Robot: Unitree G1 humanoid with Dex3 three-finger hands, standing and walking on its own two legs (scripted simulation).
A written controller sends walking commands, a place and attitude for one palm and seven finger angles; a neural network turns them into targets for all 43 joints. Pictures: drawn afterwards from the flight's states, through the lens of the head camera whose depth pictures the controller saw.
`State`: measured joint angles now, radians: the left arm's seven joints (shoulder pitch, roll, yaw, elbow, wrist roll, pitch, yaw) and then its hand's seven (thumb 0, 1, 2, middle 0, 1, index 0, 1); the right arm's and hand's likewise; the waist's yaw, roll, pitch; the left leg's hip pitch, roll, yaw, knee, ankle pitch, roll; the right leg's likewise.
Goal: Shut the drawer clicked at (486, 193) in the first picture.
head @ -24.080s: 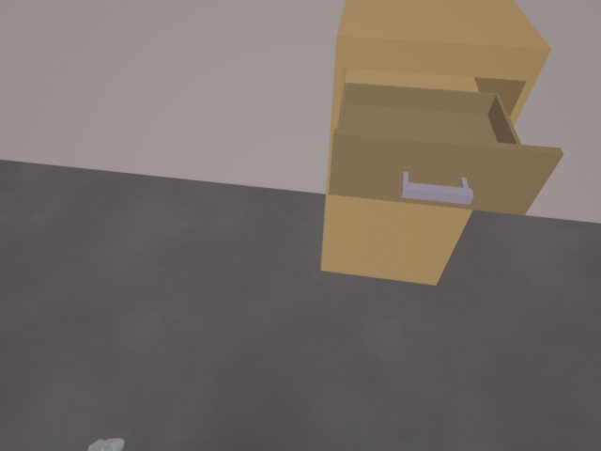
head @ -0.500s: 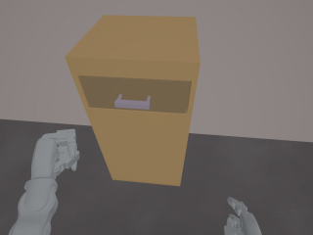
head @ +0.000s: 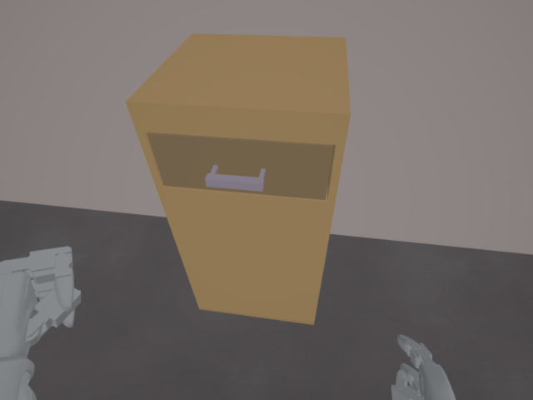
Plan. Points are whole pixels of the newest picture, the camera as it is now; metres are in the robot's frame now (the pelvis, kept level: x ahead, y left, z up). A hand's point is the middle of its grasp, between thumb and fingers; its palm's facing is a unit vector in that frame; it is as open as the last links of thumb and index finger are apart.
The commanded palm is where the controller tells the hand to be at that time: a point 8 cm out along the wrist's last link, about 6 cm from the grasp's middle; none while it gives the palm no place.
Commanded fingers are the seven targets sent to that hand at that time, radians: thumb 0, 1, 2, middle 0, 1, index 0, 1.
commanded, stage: step back with the hand held close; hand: left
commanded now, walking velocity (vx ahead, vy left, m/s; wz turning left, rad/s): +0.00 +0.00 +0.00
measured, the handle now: (236, 176) +0.58 +0.15 +0.00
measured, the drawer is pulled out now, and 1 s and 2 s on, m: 0.00 0.00 0.00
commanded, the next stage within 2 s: stop stepping back and stand still in 1.68 s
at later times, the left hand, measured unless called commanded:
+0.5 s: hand (92, 299) +0.18 +0.23 +0.14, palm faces +0.23 -0.84 -0.50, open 3.2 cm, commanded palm +0.12 +0.28 +0.18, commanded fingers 0.00 0.90 0.90 -1.40 -1.60 -1.40 -1.60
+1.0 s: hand (31, 348) +0.12 +0.25 +0.16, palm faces +0.35 -0.81 -0.47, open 3.2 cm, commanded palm +0.05 +0.30 +0.18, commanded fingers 0.00 0.90 0.90 -1.40 -1.60 -1.40 -1.60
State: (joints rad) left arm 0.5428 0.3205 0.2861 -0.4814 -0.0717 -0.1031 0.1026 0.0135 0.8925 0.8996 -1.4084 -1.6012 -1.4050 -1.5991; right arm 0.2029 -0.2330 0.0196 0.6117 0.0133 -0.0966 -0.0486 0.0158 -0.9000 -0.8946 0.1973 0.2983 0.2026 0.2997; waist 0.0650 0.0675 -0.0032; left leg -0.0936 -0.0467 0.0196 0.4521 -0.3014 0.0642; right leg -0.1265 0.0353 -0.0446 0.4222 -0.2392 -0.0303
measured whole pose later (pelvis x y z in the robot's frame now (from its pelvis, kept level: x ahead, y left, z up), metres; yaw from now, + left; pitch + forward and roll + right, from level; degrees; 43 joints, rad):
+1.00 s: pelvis -0.08 +0.02 -0.02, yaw -1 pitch +0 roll -1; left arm 0.58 0.38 0.40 -0.61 0.01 -0.25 0.13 0.01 0.89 0.90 -1.41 -1.60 -1.41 -1.60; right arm 0.23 -0.22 0.00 0.54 0.00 -0.06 -0.05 0.01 -0.90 -0.89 0.20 0.30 0.21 0.30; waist -0.01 -0.02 0.04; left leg -0.38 -0.06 0.06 0.63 -0.26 0.11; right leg -0.40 0.04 0.02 0.60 -0.18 0.01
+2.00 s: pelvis -0.25 -0.01 +0.00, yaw -2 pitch +3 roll +1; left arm 0.68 0.44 0.40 -0.58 -0.03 -0.23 0.13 0.01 0.89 0.90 -1.41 -1.60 -1.41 -1.60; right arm 0.19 -0.19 0.00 0.58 0.01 -0.05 -0.05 0.01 -0.90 -0.89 0.20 0.30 0.21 0.30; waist -0.04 -0.05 -0.03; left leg -0.36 -0.01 0.02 0.71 -0.40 0.01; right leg -0.32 0.05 0.04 0.45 -0.17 -0.05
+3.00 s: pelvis -0.28 +0.00 -0.01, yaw +1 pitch -1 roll +0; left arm 0.24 0.22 0.05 0.80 0.02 0.01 0.04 0.02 0.90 0.90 -0.98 -1.25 -0.99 -1.17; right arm 0.25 -0.16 0.00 0.94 -0.03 0.01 -0.01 0.01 -0.90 -0.89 0.20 0.30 0.20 0.30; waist -0.01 -0.08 0.05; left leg -0.26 -0.01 0.01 0.53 -0.26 0.02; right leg -0.22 0.02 -0.04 0.51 -0.29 -0.03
